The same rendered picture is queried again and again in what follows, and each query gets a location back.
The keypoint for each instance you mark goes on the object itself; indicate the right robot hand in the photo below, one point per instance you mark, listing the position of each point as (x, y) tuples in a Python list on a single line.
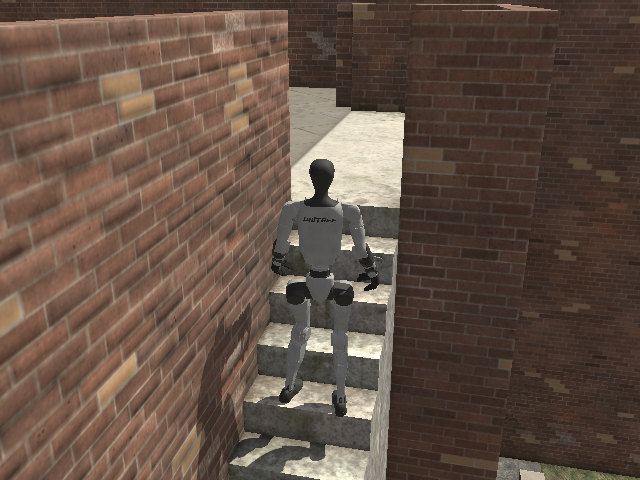
[(375, 281)]

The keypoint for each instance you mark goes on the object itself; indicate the right robot forearm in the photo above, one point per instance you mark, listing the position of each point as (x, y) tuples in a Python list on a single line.
[(368, 264)]

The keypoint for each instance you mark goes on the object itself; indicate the robot right upper arm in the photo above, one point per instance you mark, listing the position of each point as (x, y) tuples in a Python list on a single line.
[(352, 213)]

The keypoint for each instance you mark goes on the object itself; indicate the left robot forearm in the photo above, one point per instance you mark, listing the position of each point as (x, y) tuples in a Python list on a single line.
[(278, 258)]

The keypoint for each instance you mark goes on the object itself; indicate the robot left upper arm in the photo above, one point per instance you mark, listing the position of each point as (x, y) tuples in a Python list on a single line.
[(289, 211)]

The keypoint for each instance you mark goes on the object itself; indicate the humanoid robot torso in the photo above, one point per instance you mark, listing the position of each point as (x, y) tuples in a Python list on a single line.
[(320, 235)]

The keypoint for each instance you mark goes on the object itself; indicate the left robot hand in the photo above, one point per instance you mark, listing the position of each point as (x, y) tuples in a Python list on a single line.
[(279, 271)]

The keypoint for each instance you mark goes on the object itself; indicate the robot right shin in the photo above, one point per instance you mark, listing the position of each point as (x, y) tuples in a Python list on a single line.
[(340, 360)]

